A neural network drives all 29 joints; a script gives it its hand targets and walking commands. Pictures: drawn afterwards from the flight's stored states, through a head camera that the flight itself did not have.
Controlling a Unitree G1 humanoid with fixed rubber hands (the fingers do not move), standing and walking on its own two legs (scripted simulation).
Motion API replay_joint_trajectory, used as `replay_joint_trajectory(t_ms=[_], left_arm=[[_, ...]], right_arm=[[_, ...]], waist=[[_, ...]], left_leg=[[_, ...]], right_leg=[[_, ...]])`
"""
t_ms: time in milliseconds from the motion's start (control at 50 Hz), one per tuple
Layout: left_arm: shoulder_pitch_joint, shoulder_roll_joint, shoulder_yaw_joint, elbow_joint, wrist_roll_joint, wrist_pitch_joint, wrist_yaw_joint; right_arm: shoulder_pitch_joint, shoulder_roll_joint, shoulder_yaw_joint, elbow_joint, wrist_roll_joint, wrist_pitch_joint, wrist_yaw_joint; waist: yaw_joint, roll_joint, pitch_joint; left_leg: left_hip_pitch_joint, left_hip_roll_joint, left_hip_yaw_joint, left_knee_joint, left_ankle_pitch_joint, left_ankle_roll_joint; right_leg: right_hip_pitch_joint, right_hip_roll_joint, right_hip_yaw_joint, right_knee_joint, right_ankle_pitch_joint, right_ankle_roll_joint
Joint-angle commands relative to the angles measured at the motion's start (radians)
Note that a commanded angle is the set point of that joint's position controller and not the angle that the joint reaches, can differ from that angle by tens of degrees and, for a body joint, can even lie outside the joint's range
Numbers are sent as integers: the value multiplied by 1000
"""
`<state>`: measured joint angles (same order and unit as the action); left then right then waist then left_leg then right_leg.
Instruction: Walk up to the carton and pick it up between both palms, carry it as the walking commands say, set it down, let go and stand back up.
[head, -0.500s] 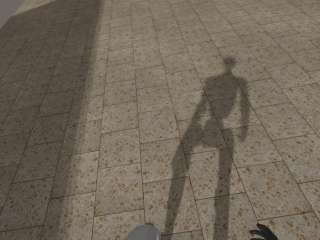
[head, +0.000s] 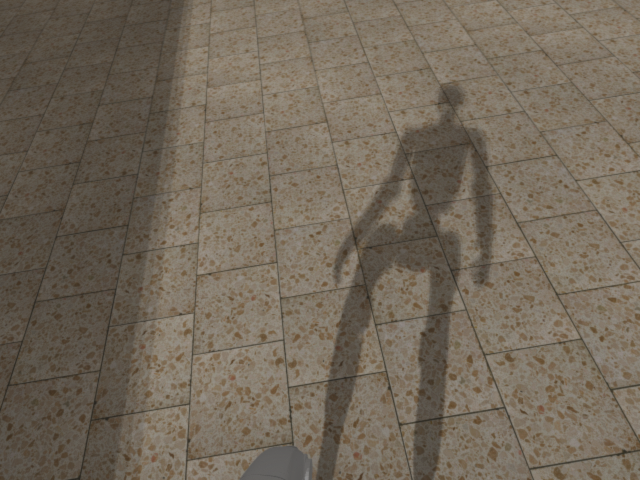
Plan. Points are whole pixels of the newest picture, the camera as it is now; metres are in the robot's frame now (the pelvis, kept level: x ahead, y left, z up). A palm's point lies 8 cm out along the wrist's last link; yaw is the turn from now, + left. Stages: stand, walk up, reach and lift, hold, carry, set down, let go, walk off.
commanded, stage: walk up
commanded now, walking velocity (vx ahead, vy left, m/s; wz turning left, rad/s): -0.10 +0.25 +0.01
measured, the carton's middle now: out of the picture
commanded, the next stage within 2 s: none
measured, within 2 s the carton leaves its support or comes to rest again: neither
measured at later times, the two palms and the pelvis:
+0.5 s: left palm (102, 472) +0.14 +0.34 -0.12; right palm out of the picture +0.14 -0.16 -0.12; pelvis +0.04 +0.08 +0.01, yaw +0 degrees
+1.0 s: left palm out of the picture +0.05 +0.39 -0.14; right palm out of the picture +0.15 -0.10 -0.12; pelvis +0.00 +0.14 +0.00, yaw +4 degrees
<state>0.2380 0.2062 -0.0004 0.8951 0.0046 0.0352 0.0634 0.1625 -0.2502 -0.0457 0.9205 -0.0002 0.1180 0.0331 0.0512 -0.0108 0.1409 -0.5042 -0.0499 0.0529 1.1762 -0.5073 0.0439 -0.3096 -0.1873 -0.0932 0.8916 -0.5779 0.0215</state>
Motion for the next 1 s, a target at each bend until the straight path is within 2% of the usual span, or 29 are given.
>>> replay_joint_trajectory(t_ms=[0,40,60,80,100,140,160,180,220,260,280,320,360,440,480,500,520,540,560,580,640,720,840,880,900,920,940,960,980], left_arm=[[128,268,120,5,17,-1,23],[5,280,121,-24,-10,0,13],[7,231,117,-41,-33,-3,2],[-13,164,89,-70,-27,12,5],[-34,145,80,-73,-26,33,13],[-51,149,78,-54,-14,47,3],[-83,147,77,-54,-7,63,-4],[-123,141,62,-72,-9,68,-17],[-130,158,60,-80,1,60,-23],[-151,153,63,-97,8,45,-20],[-143,167,64,-99,4,42,-17],[-158,150,63,-114,-8,41,-25],[-166,127,47,-157,2,27,-31],[-127,127,47,-108,-17,21,-26],[-43,115,44,-94,-20,17,-27],[15,158,59,-83,-13,8,-16],[93,271,87,-80,6,1,-15],[77,341,94,-69,5,12,-21],[85,338,94,-86,4,12,-11],[37,273,76,-91,14,9,-19],[94,276,91,-65,14,-2,-4],[3,224,78,-76,20,3,-21],[-58,277,87,-70,34,19,-24],[-158,257,87,-73,27,29,-28],[-170,237,95,-87,14,34,-31],[-135,158,77,-92,3,47,-35],[-169,157,72,-116,7,58,-25],[-159,159,70,-124,1,75,-25],[-131,170,80,-91,-2,92,-32]], right_arm=[[-115,-33,20,-152,4,-58,13],[112,-77,5,-79,2,-75,11],[297,-163,-22,-20,-11,-91,-1],[283,-261,-35,-25,-13,-83,-23],[207,-241,-31,-41,-15,-75,-33],[4,-192,-25,-73,-26,-69,-42],[-22,-152,-16,-83,-9,-67,-54],[-4,-164,-13,-70,-11,-80,-66],[6,-171,-19,-82,-25,-81,-72],[-3,-183,-18,-87,-23,-74,-75],[51,-203,-21,-75,-15,-87,-75],[127,-190,-19,-61,-20,-102,-83],[102,-175,-14,-60,-23,-92,-81],[40,-192,-16,-67,-31,-92,-74],[22,-164,-9,-76,-32,-79,-73],[-13,-146,-10,-94,-15,-74,-69],[-16,-91,3,-122,3,-75,-62],[-67,-75,-1,-139,1,-61,-55],[-126,-95,-15,-161,1,-48,-55],[-60,-76,-20,-156,-13,-52,-50],[-103,-70,-9,-151,-17,-31,-23],[-82,-50,-10,-137,-11,-29,-20],[-76,-68,-1,-112,-7,-27,-21],[-9,-61,1,-72,-12,-47,-25],[94,-114,-11,-46,-7,-58,-30],[151,-193,-25,-30,-21,-79,-50],[100,-240,-36,-54,-23,-78,-53],[58,-257,-42,-67,-21,-77,-64],[27,-248,-42,-73,-34,-85,-68]], waist=[[17,-388,-188],[-112,-272,-240],[-178,59,-349],[-153,353,-368],[-120,331,-370],[-82,250,-280],[-73,192,-191],[-76,240,-128],[-75,151,-107],[-77,234,-77],[-85,202,-110],[-116,89,-205],[-127,199,-228],[-70,174,-235],[-39,186,-242],[-7,49,-282],[22,-164,-334],[39,-374,-256],[33,-269,-221],[6,-185,-245],[11,-234,-167],[7,-271,-207],[-22,-373,-176],[-102,-257,-186],[-137,-168,-233],[-129,177,-237],[-108,273,-188],[-91,275,-214],[-75,182,-149]], left_leg=[[-33,63,-10,-344,11,-63],[328,53,50,-645,357,-27],[606,233,-185,-710,1100,48],[647,463,-414,-616,1788,134],[562,464,-432,-607,1817,166],[405,437,-310,-685,1396,191],[237,354,-267,-739,1112,170],[206,337,-357,-799,834,124],[258,328,-381,-815,645,123],[277,303,-344,-740,1063,129],[356,324,-370,-717,1236,129],[516,365,-425,-702,1259,156],[568,302,-364,-651,1245,178],[435,281,-378,-663,1244,129],[379,242,-338,-595,1068,101],[262,168,-264,-481,901,68],[61,54,-120,-232,569,3],[-135,20,-43,-94,-140,-40],[-173,47,-126,-3,-179,-48],[-98,65,-122,19,-135,-48],[-160,48,-124,22,-119,-62],[-99,22,-74,-39,-58,-71],[87,22,-35,-270,-22,-94],[296,27,5,-533,172,-70],[412,103,-52,-660,382,-38],[438,380,-397,-783,774,44],[276,489,-576,-836,877,121],[213,493,-586,-887,749,114],[210,489,-582,-921,594,30]], right_leg=[[319,-207,164,-216,1402,-136],[104,-108,30,26,1405,-79],[-134,45,28,369,527,-14],[-330,210,61,567,-202,-10],[-288,163,131,574,-248,-24],[-238,126,118,554,-144,-15],[-147,111,114,499,-87,-14],[-142,136,110,436,-31,-5],[-185,121,114,338,24,-9],[-170,148,90,254,-29,-2],[-173,150,100,235,-25,3],[-186,153,117,151,-43,7],[-196,151,122,43,-57,-1],[-5,209,71,-149,39,4],[109,193,64,-382,253,-5],[291,74,139,-420,701,-41],[436,-190,339,-381,1222,-130],[431,-345,491,-404,1502,-248],[385,-349,524,-407,1472,-295],[363,-272,393,-386,1366,-263],[373,-256,381,-327,1601,-216],[260,-159,295,-355,1236,-205],[82,-160,320,-394,938,-214],[-24,-85,224,-318,729,-150],[-77,-26,144,-181,583,-109],[-228,166,74,126,28,-59],[-240,197,174,324,-126,-41],[-216,195,228,417,-108,-32],[-258,186,248,424,-23,-15]])
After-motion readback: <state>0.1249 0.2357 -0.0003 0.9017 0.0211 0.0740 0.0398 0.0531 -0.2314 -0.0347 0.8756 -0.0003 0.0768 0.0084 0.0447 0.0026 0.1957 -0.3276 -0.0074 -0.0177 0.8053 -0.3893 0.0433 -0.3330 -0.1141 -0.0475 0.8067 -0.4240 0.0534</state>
